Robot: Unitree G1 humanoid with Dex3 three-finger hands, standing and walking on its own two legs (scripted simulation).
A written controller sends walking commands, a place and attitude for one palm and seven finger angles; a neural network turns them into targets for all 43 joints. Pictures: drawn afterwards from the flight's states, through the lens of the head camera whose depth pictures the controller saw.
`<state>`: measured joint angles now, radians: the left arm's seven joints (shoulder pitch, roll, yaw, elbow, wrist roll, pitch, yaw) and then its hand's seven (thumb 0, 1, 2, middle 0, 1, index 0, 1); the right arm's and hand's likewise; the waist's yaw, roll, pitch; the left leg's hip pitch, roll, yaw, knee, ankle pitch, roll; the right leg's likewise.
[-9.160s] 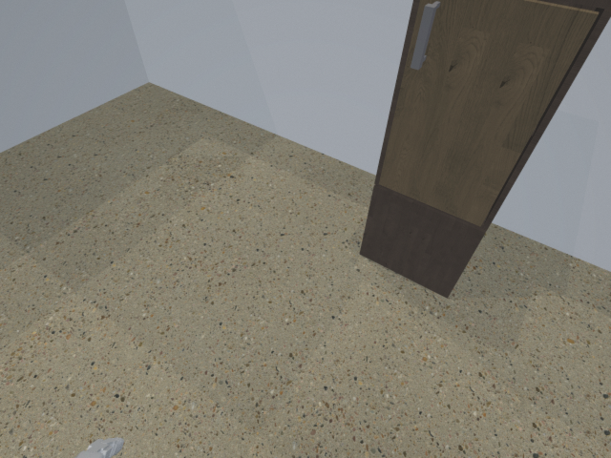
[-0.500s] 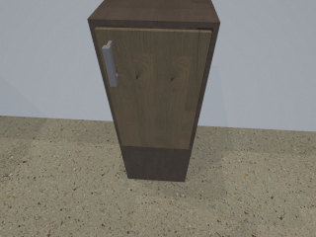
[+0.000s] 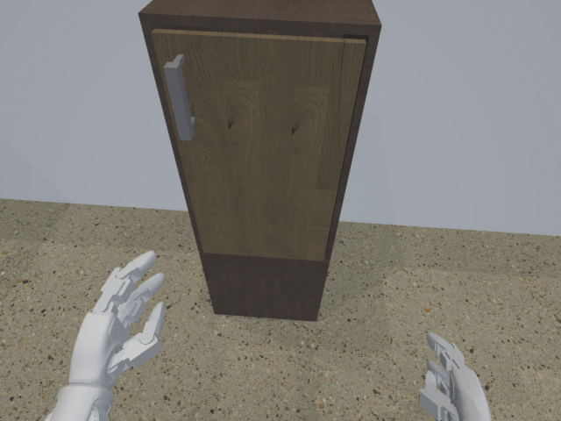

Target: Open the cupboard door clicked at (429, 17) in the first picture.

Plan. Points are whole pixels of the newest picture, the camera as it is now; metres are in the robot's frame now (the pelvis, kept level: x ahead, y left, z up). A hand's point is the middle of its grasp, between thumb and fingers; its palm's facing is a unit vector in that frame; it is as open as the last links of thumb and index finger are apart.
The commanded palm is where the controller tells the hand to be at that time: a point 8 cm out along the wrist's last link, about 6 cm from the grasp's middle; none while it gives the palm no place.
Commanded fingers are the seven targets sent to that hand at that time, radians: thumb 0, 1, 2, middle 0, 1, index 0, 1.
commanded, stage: raise the hand with hooked fingers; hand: left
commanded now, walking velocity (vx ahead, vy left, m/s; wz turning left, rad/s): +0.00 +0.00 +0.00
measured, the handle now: (183, 98) +0.60 +0.20 +0.18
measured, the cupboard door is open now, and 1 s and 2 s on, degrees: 0 0 0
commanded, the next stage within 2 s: move the hooked fingers beside the handle in 1.78 s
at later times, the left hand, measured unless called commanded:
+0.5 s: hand (111, 326) +0.22 +0.22 +0.08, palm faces -0.05 -1.00 -0.05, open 11.0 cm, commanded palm +0.18 +0.27 +0.08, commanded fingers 0.00 -0.08 0.48 -0.27 -0.93 -0.27 -0.93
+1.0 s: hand (23, 268) +0.25 +0.30 +0.16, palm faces +0.03 -1.00 -0.06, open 13.6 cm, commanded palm +0.22 +0.34 +0.16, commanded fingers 0.00 -0.50 0.30 -0.30 -1.20 -0.30 -1.20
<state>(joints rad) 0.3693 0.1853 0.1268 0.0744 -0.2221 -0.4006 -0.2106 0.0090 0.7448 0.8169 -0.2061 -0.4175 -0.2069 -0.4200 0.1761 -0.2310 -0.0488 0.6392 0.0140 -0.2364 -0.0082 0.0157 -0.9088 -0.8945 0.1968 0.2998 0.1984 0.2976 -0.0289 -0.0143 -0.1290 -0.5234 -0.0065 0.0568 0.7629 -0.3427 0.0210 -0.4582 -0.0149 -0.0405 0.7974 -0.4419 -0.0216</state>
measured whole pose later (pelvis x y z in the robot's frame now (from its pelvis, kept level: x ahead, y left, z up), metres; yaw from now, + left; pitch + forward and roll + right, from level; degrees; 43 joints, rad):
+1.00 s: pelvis -0.01 +0.03 +0.02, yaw +2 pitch +0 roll -2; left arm 0.00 0.44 0.39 0.13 -0.36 -0.01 -0.44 -0.01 -0.42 0.33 -0.29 -1.15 -0.29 -1.15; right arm 0.22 -0.24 0.07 0.57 0.07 -0.27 -0.09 0.02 -0.90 -0.89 0.20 0.30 0.20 0.30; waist 0.04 0.03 -0.05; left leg -0.37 -0.02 0.03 0.65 -0.29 0.06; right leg -0.25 -0.01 -0.07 0.59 -0.34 0.01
